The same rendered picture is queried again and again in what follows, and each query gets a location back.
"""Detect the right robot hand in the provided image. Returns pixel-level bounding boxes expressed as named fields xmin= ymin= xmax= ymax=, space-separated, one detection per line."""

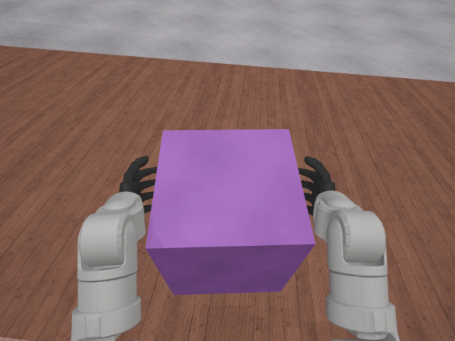
xmin=298 ymin=156 xmax=336 ymax=216

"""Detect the left robot hand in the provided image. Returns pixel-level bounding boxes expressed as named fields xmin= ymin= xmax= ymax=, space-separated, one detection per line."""
xmin=119 ymin=156 xmax=157 ymax=214

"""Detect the robot left forearm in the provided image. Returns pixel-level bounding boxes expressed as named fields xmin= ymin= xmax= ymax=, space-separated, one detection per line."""
xmin=71 ymin=192 xmax=146 ymax=341

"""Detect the robot right forearm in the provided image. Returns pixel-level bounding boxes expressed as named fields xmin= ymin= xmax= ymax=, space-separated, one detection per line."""
xmin=313 ymin=190 xmax=400 ymax=341

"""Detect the carton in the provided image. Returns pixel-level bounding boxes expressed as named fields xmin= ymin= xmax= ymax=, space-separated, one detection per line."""
xmin=145 ymin=129 xmax=316 ymax=295

